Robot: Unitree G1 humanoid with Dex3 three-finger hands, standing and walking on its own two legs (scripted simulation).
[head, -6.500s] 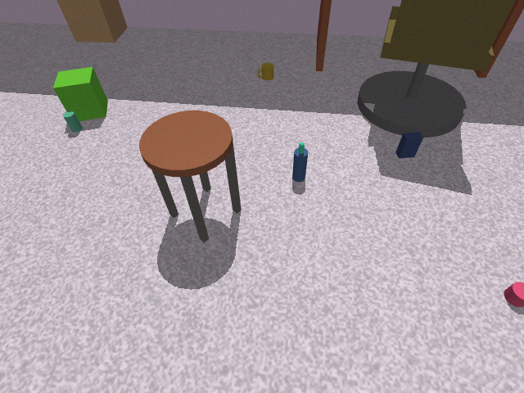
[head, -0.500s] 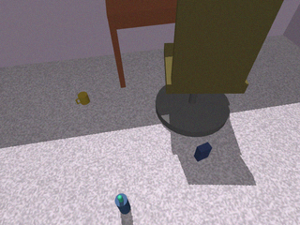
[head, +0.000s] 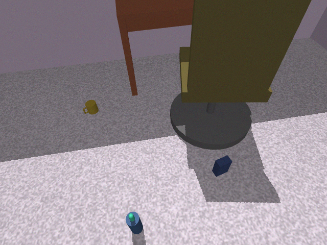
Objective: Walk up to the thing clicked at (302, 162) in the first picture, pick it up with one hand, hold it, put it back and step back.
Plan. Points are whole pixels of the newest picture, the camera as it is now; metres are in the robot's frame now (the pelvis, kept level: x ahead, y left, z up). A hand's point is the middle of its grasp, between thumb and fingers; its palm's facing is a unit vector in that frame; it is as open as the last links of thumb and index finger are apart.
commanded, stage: stand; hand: left
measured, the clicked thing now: (134, 222) +0.34 +0.20 -0.66
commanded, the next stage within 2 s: go down in 0.62 s
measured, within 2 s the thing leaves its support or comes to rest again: neither
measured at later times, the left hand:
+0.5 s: hand out of the picture +0.08 +0.25 -0.16, palm faces -0.03 -0.94 -0.34, open 7.4 cm
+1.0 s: hand out of the picture +0.15 +0.26 -0.16, palm faces +0.04 -0.94 -0.33, open 11.9 cm
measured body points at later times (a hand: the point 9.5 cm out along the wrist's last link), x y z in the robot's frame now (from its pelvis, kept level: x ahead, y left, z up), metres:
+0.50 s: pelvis +0.00 +0.00 +0.00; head +0.01 +0.00 +0.45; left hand +0.08 +0.30 -0.13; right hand +0.08 -0.30 -0.13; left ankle +0.00 +0.13 -0.75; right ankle -0.01 -0.13 -0.75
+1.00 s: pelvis -0.02 +0.00 -0.02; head +0.05 +0.01 +0.43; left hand +0.14 +0.31 -0.14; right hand +0.08 -0.26 -0.14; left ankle +0.00 +0.13 -0.75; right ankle -0.01 -0.13 -0.75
